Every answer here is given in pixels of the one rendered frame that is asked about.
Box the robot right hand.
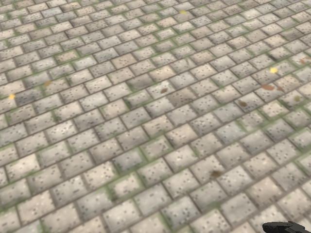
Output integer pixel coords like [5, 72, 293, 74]
[262, 221, 311, 233]

